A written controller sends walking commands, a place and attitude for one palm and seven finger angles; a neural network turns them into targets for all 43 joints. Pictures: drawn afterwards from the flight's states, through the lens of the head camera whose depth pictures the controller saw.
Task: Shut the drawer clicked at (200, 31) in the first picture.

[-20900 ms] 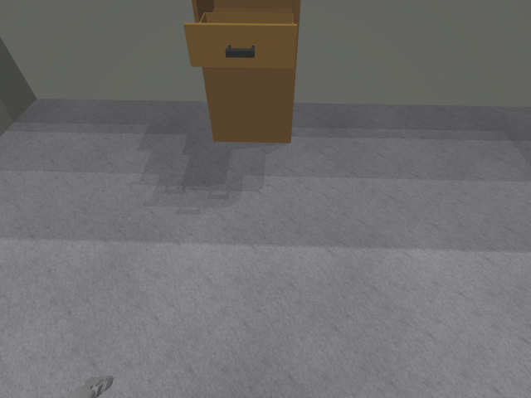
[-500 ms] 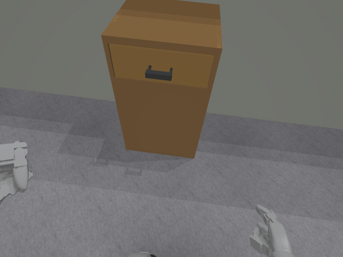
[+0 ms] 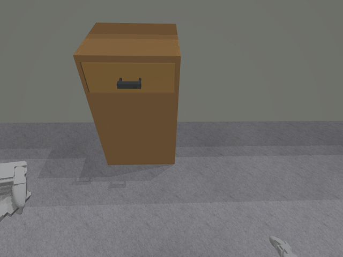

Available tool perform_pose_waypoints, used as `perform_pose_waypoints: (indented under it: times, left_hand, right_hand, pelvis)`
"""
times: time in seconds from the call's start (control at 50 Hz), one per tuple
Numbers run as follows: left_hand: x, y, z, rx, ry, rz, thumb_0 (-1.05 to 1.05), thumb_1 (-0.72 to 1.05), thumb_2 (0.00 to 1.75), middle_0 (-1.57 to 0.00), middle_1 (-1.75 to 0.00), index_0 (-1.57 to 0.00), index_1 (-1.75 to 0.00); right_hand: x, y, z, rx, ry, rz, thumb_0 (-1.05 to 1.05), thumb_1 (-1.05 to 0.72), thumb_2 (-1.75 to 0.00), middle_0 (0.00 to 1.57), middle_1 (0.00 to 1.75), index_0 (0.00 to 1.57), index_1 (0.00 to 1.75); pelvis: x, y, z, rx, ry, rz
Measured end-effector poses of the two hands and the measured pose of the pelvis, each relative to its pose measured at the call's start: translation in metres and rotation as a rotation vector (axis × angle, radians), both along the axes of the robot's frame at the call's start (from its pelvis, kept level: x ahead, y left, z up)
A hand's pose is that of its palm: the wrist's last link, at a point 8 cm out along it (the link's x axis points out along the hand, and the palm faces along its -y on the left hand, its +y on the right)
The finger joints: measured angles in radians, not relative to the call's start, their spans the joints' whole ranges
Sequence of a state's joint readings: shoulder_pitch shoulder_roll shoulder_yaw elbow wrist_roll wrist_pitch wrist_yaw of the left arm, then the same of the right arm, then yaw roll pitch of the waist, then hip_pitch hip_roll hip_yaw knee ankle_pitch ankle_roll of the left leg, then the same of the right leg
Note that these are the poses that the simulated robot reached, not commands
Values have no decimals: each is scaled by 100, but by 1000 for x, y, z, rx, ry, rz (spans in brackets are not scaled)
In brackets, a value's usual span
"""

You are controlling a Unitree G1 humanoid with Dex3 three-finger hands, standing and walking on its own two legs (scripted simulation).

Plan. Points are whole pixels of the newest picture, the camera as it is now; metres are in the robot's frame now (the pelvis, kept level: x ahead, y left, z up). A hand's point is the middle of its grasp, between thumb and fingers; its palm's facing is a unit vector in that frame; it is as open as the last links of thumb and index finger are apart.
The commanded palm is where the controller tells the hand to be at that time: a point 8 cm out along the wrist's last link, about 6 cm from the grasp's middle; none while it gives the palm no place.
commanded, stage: stop stepping back and stand still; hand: left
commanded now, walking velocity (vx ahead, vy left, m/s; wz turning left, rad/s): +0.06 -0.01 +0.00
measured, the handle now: (129, 82) +0.89 +0.21 -0.05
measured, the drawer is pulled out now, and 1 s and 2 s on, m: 0.00 0.00 0.00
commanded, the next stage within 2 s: let the arm hang, fingers relaxed in 0.46 s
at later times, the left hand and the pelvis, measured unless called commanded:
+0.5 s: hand out of the picture +0.15 +0.27 +0.18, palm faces +0.37 -0.79 -0.48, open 3.2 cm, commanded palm +0.11 +0.30 +0.19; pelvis -0.02 +0.03 +0.01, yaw -1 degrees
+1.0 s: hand out of the picture -0.06 +0.23 -0.17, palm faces +0.06 -0.97 -0.22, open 3.9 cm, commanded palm none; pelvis -0.05 +0.02 +0.01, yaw +3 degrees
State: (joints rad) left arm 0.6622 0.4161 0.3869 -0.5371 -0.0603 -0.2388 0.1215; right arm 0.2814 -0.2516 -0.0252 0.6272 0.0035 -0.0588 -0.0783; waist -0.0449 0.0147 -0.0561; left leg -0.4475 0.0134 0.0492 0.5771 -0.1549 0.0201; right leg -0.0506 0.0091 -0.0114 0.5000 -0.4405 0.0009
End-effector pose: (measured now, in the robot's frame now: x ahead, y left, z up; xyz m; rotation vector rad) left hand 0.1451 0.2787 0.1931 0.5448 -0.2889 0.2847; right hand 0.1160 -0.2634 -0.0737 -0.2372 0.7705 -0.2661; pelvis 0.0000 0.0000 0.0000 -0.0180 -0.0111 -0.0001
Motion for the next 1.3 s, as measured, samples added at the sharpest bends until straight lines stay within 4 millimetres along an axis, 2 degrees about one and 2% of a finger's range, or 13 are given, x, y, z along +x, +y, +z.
perform_pose_waypoints:
  times: [0.12,0.24,0.38,0.48,0.58,0.64,0.68,0.76,0.84,0.96,1.06,1.16,1.3]
  left_hand:
    - [-4,15,-11,-62,-58,22,1,88,90,-141,-160,-141,-160]
    - [8,20,0,-25,-46,-8,1,88,90,-140,-160,-141,-160]
    - [-21,1,17,76,20,-68,1,88,90,-140,-160,-140,-160]
    - [-34,19,8,18,57,44,1,88,90,-140,-160,-140,-160]
    - [-21,42,-23,-70,92,119,1,88,90,-140,-160,-141,-160]
    - [-2,54,-102,-152,406,129,0,89,90,-139,-158,-139,-159]
    - [-6,53,-166,-225,667,155,0,89,90,-136,-156,-136,-156]
    - [-53,24,-264,-350,1100,165,1,90,90,-126,-146,-126,-146]
    - [-118,-15,-318,-488,1363,166,1,90,90,-113,-133,-113,-133]
    - [-196,-9,-333,-562,1532,327,1,90,89,-91,-111,-91,-111]
    - [-234,6,-321,-536,1620,418,1,90,89,-72,-89,-71,-89]
    - [-240,17,-311,-501,1643,465,1,90,90,-52,-67,-52,-67]
    - [-205,17,-309,-483,1587,436,1,90,90,-30,-42,-30,-42]
  right_hand:
    - [-8,7,-1,-45,36,1,1,-90,-90,20,30,20,30]
    - [1,45,9,15,-33,74,1,-90,-90,20,30,20,30]
    - [5,74,6,124,-86,125,1,-90,-90,20,30,21,30]
    - [1,70,-5,108,3,114,1,-90,-90,21,30,21,31]
    - [0,60,-7,48,36,118,1,-90,-90,20,30,21,30]
    - [2,49,-18,49,88,157,1,-90,-90,20,30,21,30]
    - [-1,41,-24,41,113,150,1,-90,-90,20,30,21,30]
    - [-20,31,-25,24,176,121,1,-90,-90,20,30,21,30]
    - [-54,25,-24,0,301,97,1,-90,-90,20,30,20,30]
    - [-103,28,-33,12,498,77,1,-90,-90,20,30,20,30]
    - [-128,37,-47,66,570,56,1,-90,-90,20,30,20,30]
    - [-141,46,-56,113,598,38,1,-90,-90,20,30,20,30]
    - [-147,49,-60,136,618,18,0,-90,-90,20,30,20,30]
  pelvis:
    - [5,14,-3,-4,0,-1]
    - [-21,20,5,14,-12,-15]
    - [-31,17,6,5,-8,-13]
    - [-25,24,8,0,2,-27]
    - [-23,32,8,1,0,-8]
    - [-31,37,4,10,12,14]
    - [-37,38,0,19,16,14]
    - [-46,34,0,15,6,15]
    - [-50,27,3,6,-5,28]
    - [-53,21,8,-10,-11,48]
    - [-53,23,11,-11,-15,45]
    - [-52,25,12,-6,-17,37]
    - [-46,25,13,5,-16,29]
